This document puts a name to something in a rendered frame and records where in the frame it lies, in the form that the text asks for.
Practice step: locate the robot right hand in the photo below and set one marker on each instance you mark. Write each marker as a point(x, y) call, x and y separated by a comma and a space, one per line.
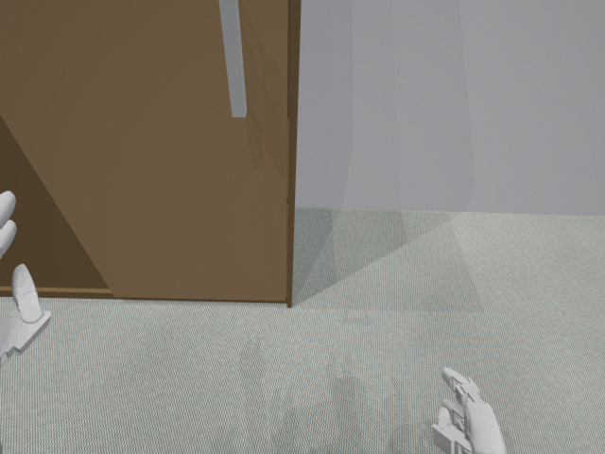
point(477, 429)

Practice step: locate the robot left hand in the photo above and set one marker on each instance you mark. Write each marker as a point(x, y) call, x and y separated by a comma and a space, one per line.
point(19, 328)

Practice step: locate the wardrobe door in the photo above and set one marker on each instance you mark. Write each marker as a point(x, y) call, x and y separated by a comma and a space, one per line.
point(44, 241)
point(123, 109)

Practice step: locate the handle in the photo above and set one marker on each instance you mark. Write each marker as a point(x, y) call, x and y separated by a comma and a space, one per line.
point(229, 13)

